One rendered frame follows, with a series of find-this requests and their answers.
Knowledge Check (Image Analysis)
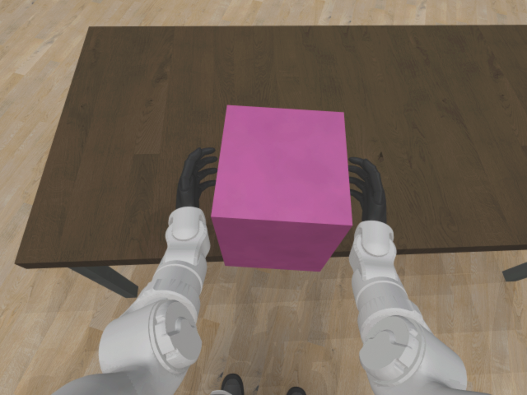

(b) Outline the carton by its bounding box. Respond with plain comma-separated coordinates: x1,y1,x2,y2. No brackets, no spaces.
211,105,352,272

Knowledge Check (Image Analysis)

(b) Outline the right robot upper arm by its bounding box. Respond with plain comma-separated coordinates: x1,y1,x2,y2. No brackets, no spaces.
359,315,491,395

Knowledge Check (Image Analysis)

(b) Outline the right robot forearm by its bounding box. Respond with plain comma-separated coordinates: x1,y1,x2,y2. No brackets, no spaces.
349,221,434,343

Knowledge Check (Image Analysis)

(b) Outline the left robot foot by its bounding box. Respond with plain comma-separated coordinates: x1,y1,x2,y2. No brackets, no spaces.
222,374,244,395

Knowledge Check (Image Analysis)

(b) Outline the table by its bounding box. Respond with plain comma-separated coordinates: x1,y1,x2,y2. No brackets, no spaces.
14,25,527,298

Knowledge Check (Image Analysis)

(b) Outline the right robot hand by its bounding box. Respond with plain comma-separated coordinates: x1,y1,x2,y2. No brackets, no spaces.
348,157,386,224

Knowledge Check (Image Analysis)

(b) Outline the left robot hand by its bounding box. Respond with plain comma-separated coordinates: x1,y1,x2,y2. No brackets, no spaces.
175,147,217,210

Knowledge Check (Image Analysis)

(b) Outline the left robot forearm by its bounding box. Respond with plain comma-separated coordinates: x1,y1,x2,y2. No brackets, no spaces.
99,207,210,373

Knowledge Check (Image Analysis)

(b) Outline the left robot upper arm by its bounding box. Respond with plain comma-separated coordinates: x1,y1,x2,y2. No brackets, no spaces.
51,300,202,395

